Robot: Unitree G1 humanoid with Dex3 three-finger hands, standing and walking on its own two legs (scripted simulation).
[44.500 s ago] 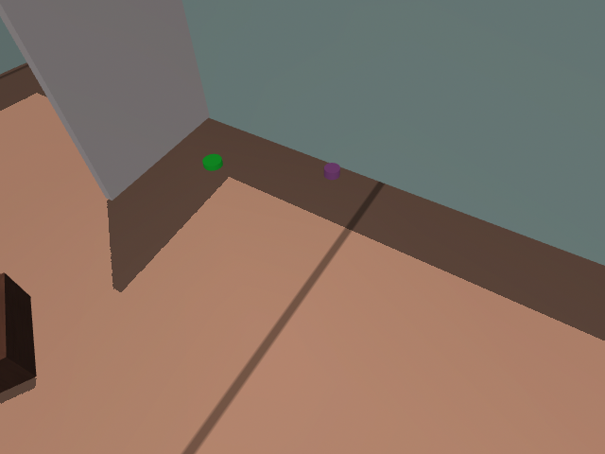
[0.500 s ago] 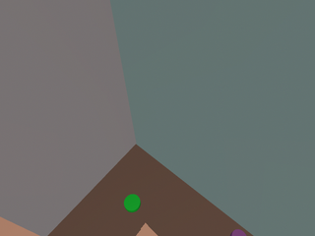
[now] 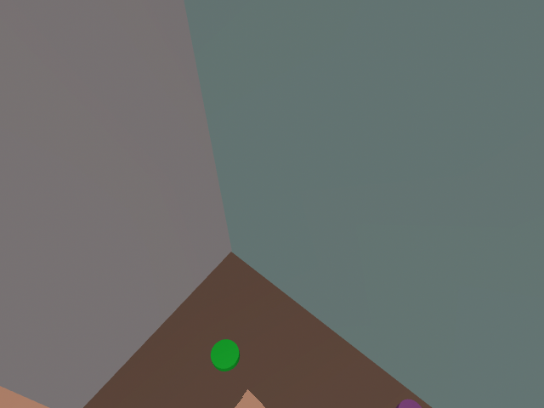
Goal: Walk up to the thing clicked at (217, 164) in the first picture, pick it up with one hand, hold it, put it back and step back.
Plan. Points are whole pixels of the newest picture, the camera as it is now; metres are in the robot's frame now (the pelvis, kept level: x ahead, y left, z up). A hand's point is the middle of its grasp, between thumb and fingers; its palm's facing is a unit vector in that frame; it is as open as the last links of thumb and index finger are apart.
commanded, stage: stand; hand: left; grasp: from above
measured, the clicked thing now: (225, 355) +0.45 +0.21 -0.77
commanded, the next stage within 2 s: step back in 0.64 s
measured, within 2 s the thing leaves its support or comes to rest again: neither
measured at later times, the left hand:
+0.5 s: hand out of the picture +0.07 +0.25 -0.16, palm faces -0.03 -0.94 -0.34, open 7.4 cm
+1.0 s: hand out of the picture +0.06 +0.28 -0.17, palm faces -0.07 -0.91 -0.41, open 7.4 cm
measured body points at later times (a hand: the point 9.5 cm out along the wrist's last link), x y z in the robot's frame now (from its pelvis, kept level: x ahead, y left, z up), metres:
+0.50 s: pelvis +0.00 +0.00 +0.00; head +0.00 +0.00 +0.45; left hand +0.07 +0.30 -0.13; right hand +0.06 -0.30 -0.14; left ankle +0.01 +0.12 -0.75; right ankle -0.01 -0.12 -0.75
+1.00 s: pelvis -0.06 +0.00 -0.02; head +0.00 +0.00 +0.42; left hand +0.07 +0.32 -0.14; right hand +0.04 -0.32 -0.14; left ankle +0.01 +0.12 -0.75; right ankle -0.05 -0.12 -0.72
